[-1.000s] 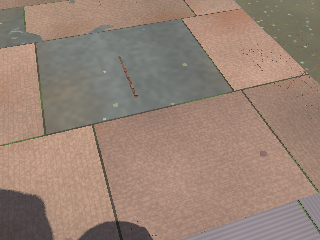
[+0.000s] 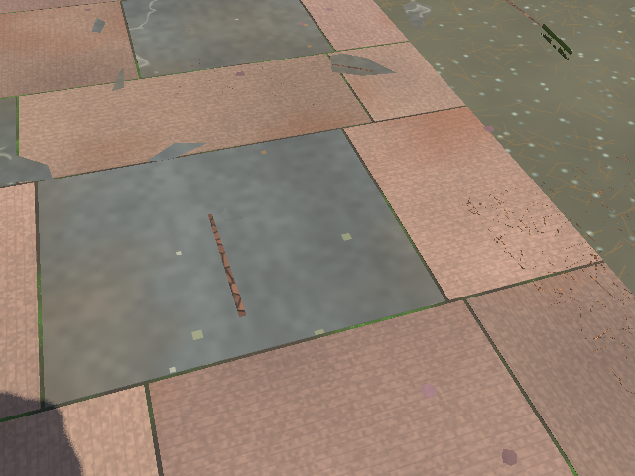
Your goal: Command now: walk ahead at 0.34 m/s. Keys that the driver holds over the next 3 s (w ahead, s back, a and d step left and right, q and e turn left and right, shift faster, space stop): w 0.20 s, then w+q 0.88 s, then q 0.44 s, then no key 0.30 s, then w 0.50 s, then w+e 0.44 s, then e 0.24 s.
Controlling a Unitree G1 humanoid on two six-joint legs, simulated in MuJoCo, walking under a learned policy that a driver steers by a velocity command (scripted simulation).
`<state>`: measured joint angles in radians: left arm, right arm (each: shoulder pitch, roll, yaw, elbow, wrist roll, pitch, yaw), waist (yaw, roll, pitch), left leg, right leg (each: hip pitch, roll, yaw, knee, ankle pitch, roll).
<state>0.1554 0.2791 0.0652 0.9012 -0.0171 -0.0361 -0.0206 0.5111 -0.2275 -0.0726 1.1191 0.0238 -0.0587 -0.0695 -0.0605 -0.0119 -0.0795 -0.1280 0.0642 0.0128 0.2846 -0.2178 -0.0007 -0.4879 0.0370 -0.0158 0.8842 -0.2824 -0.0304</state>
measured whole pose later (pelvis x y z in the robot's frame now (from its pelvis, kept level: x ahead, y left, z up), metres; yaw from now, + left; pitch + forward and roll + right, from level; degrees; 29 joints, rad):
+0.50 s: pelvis +0.19 -0.04 -0.01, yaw +6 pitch +3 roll -2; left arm 0.40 0.21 0.02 1.04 0.01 -0.10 0.00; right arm 0.11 -0.24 -0.04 0.85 0.03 -0.07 0.03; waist 0.05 0.03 -0.03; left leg -0.80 0.11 -0.01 0.86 0.04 0.08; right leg 0.07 0.03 -0.17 0.16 -0.28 -0.01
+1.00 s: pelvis +0.48 +0.06 -0.01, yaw +22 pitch +3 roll +0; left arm 0.04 0.28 0.04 0.73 0.01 -0.11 0.00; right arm 0.32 -0.26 -0.06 0.74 0.02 -0.07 0.00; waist -0.06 -0.04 0.01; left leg -0.17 -0.12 -0.11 0.35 -0.22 0.10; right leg -0.69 -0.10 0.10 0.67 0.03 0.05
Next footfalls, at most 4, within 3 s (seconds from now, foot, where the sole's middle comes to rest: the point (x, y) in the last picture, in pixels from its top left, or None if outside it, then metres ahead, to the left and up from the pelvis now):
0.16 right None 0.12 -0.15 -0.79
0.66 left None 0.46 0.13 -0.79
1.14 right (287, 380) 0.79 0.03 -0.79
1.60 left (173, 426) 0.69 0.29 -0.79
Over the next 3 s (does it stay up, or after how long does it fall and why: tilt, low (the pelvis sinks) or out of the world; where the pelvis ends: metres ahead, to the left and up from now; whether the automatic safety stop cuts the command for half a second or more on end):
stays up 1.02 0.49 -0.03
